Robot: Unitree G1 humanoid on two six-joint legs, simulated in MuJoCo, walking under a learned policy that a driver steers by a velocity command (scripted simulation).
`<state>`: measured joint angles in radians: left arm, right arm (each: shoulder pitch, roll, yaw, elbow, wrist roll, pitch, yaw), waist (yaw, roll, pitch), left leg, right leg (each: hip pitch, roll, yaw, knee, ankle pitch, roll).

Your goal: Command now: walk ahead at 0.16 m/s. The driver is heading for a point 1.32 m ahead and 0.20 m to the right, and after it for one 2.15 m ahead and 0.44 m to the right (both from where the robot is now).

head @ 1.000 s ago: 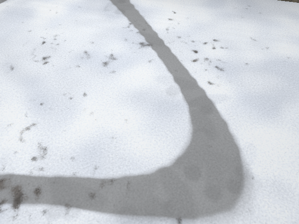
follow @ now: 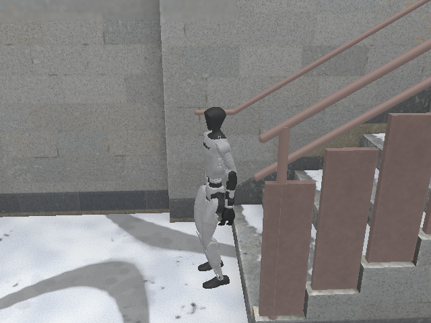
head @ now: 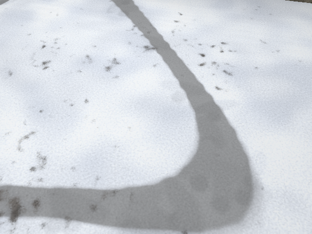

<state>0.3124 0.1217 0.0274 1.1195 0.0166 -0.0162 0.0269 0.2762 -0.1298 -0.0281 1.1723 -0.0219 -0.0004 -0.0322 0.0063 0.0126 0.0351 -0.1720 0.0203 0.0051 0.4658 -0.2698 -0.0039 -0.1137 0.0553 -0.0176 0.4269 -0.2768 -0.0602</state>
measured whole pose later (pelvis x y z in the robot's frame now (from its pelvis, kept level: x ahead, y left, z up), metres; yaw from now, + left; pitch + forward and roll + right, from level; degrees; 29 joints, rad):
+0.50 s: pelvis +0.16 +0.05 +0.00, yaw +0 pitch +0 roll +0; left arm 0.16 0.18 0.06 1.00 0.04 -0.04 -0.04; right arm 0.54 -0.11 -0.01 1.13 -0.02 -0.08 -0.01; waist -0.02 -0.04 0.03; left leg 0.01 -0.07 0.08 0.29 -0.31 0.08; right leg -0.65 -0.07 -0.04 1.02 -0.13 -0.05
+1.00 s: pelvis +0.45 +0.01 +0.00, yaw +0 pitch +0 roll +0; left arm 0.43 0.16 0.04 1.09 0.01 -0.10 0.00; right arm 0.18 -0.19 -0.05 0.96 -0.03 -0.04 0.02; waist 0.02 0.03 0.04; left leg -0.65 0.11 0.00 0.98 -0.11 0.05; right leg -0.06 0.10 -0.10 0.27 -0.21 -0.12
